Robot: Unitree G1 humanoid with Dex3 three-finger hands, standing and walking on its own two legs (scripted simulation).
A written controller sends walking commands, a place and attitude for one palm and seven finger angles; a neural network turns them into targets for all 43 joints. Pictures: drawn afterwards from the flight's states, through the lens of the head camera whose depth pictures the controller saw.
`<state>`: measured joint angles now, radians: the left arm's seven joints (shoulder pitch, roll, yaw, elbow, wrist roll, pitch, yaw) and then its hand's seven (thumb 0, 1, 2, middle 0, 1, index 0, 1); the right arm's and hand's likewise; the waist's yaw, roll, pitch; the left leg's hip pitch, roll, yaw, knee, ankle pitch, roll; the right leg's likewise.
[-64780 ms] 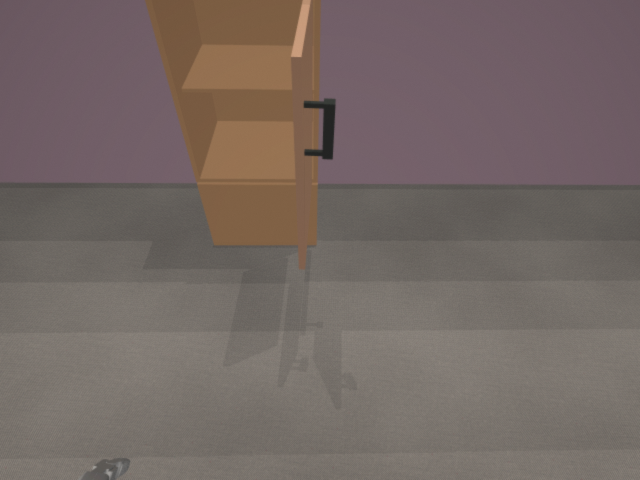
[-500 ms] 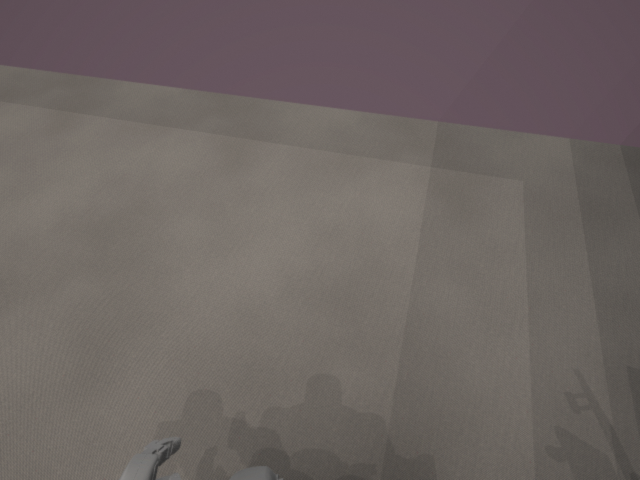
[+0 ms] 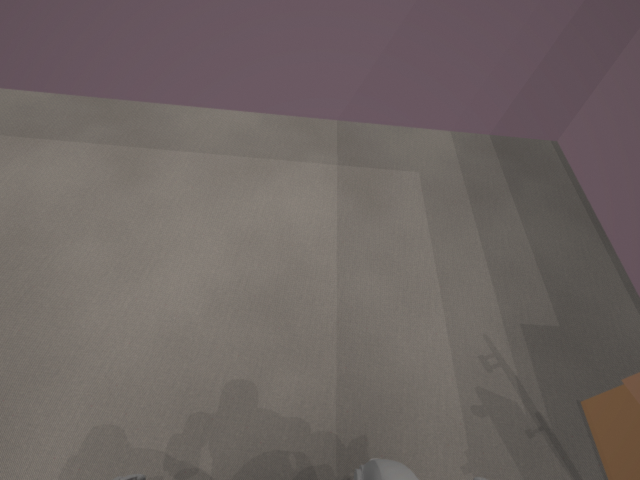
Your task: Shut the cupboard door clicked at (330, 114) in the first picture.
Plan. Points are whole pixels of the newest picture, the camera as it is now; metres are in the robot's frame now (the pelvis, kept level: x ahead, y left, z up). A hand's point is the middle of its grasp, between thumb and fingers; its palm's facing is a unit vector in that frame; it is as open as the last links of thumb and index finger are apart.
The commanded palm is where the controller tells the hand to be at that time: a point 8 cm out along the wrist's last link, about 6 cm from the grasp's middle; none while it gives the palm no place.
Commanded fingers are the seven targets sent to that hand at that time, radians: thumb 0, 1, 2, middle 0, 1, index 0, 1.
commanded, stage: turn to face it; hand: left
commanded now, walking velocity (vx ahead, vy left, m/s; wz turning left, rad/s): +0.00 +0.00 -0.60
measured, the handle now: out of the picture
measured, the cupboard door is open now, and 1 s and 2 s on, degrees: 21 21 21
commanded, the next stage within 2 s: take the last steps up to it in 1.82 s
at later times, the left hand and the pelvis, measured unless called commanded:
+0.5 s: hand (236, 467) +0.15 +0.12 -0.16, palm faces -0.29 -0.93 -0.23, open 7.4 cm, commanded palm none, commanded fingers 0.00 0.90 0.90 -0.20 -0.30 -0.20 -0.30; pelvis +0.01 -0.04 +0.00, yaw -17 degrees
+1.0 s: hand (250, 402) +0.24 +0.12 -0.16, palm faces -0.55 -0.81 -0.22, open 7.4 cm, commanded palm none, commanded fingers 0.00 0.90 0.90 -0.20 -0.30 -0.20 -0.30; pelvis +0.03 -0.01 +0.00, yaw -36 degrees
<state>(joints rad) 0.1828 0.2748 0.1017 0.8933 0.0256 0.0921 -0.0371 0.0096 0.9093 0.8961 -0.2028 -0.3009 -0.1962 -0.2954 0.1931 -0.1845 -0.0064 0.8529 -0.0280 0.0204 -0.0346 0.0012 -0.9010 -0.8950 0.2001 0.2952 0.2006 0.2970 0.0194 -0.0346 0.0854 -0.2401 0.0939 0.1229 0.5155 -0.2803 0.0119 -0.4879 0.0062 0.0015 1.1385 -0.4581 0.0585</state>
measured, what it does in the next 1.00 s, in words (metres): steps on the spot, turning right: right foot, then left foot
